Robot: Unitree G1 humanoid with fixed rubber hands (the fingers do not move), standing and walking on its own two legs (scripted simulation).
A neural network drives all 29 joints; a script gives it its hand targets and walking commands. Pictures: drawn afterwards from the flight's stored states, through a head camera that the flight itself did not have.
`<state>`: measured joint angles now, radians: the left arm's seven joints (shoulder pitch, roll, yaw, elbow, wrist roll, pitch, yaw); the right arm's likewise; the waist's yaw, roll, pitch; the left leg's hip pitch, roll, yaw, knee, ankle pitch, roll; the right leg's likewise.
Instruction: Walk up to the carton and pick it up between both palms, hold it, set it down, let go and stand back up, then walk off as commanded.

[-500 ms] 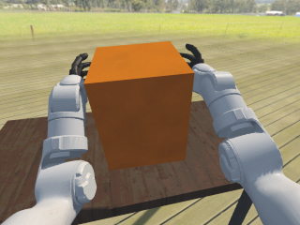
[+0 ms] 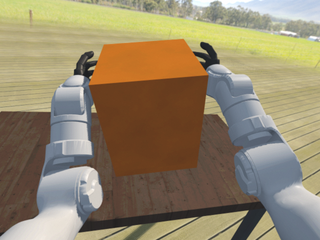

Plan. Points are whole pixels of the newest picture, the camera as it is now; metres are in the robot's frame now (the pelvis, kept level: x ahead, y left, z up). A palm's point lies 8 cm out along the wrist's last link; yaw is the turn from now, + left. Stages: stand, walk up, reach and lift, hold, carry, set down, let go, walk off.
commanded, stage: hold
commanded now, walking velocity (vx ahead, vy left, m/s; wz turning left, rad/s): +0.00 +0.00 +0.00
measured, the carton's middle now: (150, 106) +0.37 +0.01 +0.25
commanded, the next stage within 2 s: none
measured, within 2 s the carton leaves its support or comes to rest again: neither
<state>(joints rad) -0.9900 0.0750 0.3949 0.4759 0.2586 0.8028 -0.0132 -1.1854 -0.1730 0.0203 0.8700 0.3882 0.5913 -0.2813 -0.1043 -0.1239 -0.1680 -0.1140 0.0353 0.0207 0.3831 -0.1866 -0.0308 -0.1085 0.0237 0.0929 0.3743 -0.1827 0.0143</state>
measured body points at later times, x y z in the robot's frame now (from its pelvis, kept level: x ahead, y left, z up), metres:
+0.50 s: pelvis +0.00 +0.00 +0.00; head -0.11 -0.03 +0.44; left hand +0.38 +0.14 +0.31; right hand +0.38 -0.16 +0.31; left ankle +0.02 +0.13 -0.74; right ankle +0.02 -0.13 -0.75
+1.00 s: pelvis +0.00 +0.00 +0.00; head -0.10 +0.03 +0.44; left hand +0.39 +0.14 +0.30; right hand +0.37 -0.16 +0.33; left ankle +0.02 +0.13 -0.75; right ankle +0.02 -0.13 -0.74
